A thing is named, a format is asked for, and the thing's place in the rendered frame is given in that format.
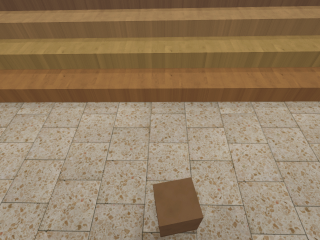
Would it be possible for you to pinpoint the carton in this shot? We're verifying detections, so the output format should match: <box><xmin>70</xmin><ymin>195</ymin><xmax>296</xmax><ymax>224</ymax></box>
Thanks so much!
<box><xmin>153</xmin><ymin>177</ymin><xmax>204</xmax><ymax>237</ymax></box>

